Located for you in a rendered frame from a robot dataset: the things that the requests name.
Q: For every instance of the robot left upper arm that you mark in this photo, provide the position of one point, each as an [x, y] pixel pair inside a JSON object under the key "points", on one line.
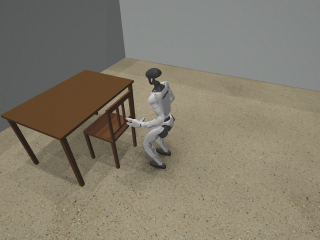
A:
{"points": [[154, 102]]}

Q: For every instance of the left robot hand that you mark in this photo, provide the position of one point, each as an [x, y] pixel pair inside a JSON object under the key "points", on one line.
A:
{"points": [[135, 123]]}

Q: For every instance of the robot left shin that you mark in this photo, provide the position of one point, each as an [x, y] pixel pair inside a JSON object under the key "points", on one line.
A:
{"points": [[151, 151]]}

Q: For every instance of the chair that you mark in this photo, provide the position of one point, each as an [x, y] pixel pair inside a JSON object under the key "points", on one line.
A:
{"points": [[110, 126]]}

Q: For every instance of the robot right upper arm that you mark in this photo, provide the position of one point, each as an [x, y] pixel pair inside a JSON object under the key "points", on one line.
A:
{"points": [[171, 95]]}

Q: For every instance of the left robot thigh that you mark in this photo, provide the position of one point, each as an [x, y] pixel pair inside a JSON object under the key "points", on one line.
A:
{"points": [[154, 134]]}

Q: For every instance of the table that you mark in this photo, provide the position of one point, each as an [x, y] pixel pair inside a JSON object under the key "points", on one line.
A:
{"points": [[60, 110]]}

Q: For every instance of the left robot forearm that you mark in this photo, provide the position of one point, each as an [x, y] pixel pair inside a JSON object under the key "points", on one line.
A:
{"points": [[149, 124]]}

